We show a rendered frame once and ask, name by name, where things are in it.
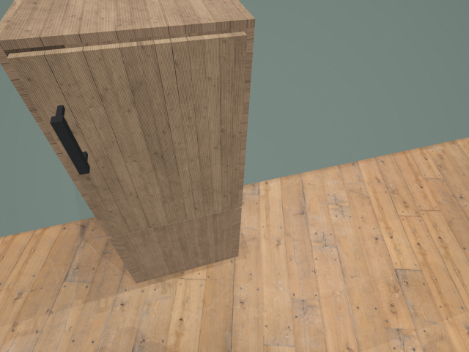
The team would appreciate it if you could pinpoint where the cupboard door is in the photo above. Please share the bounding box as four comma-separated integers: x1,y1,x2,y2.
7,32,247,237

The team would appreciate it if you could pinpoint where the handle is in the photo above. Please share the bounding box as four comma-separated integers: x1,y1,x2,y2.
50,105,90,175

